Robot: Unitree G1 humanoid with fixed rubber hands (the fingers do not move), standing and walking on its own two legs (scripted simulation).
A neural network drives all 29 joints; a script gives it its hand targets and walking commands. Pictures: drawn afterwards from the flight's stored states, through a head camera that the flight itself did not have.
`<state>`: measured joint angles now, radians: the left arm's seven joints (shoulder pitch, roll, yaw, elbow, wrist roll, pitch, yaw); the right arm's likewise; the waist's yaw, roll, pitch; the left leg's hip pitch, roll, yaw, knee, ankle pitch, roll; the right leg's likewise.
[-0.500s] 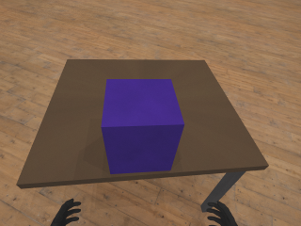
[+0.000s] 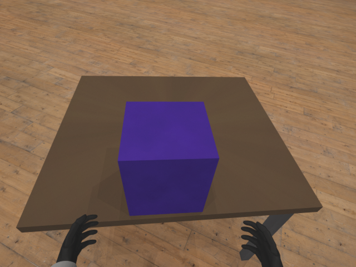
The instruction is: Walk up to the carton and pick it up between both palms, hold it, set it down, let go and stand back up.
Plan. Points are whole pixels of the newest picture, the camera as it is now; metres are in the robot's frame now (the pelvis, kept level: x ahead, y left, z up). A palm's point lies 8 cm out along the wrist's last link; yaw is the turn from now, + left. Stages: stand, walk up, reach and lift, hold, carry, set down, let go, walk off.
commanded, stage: reach and lift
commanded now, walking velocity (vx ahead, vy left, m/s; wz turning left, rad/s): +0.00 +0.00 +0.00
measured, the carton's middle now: (166, 159) +0.42 +0.06 +0.00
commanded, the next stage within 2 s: none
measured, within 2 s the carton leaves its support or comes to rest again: neither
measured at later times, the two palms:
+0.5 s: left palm (74, 234) +0.21 +0.23 -0.02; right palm (265, 239) +0.23 -0.18 -0.02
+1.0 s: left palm (67, 192) +0.27 +0.26 +0.05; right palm (259, 189) +0.32 -0.17 +0.04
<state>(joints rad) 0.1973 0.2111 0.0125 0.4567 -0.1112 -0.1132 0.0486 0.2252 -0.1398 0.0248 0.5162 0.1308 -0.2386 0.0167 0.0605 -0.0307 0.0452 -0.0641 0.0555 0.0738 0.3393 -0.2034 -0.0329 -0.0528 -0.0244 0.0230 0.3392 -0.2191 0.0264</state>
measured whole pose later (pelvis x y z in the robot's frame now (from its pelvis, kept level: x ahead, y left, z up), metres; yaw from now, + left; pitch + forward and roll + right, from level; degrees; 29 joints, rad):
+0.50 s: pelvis +0.00 +0.00 +0.00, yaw +0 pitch -4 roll +0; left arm 0.10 0.21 0.00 0.50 -0.19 -0.27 0.04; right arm 0.11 -0.17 0.07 0.57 0.21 -0.38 0.00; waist 0.06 -0.02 0.04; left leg -0.10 0.06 0.06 0.39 -0.23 -0.04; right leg -0.09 -0.02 0.02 0.40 -0.25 0.02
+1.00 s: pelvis -0.01 +0.00 +0.00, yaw +1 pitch -2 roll +0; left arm -0.16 0.22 0.12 0.29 -0.15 0.21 0.02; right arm -0.19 -0.21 0.03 0.48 0.26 -0.05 -0.09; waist 0.09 -0.02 0.04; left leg -0.12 0.05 0.04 0.34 -0.19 -0.03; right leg -0.09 -0.02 0.02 0.31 -0.19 0.03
